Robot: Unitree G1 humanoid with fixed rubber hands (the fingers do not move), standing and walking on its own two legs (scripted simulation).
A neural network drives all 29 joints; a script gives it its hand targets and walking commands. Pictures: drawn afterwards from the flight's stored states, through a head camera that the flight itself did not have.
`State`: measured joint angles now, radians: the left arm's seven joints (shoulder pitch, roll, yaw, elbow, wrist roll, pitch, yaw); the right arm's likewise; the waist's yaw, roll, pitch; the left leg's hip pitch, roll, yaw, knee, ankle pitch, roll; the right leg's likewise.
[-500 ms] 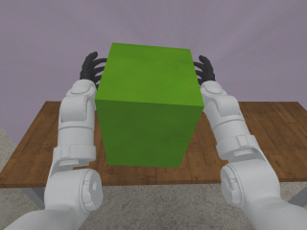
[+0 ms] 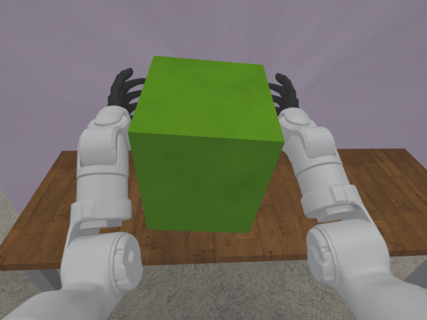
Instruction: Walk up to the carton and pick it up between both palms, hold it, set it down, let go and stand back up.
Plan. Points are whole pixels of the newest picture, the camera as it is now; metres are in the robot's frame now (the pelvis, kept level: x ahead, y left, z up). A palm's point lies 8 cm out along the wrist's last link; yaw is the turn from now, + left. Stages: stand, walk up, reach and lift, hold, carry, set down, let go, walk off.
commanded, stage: hold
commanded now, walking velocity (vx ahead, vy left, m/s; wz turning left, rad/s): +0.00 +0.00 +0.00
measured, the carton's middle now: (203, 149) +0.37 +0.01 +0.18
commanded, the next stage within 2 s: none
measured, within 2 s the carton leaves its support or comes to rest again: neither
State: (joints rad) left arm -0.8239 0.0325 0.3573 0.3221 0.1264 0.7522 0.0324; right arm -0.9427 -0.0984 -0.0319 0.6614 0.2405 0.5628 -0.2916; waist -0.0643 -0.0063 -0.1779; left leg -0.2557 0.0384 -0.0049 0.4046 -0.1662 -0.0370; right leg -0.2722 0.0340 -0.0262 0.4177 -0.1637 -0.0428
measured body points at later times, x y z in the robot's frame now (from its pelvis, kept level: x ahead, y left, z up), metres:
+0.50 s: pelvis +0.00 +0.00 +0.00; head -0.05 +0.00 +0.45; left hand +0.40 +0.15 +0.26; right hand +0.40 -0.15 +0.25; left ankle +0.03 +0.15 -0.74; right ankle +0.03 -0.09 -0.74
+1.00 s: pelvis +0.00 +0.00 +0.00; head -0.06 +0.00 +0.45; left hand +0.40 +0.15 +0.26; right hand +0.40 -0.15 +0.25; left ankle +0.03 +0.15 -0.74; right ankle +0.03 -0.09 -0.74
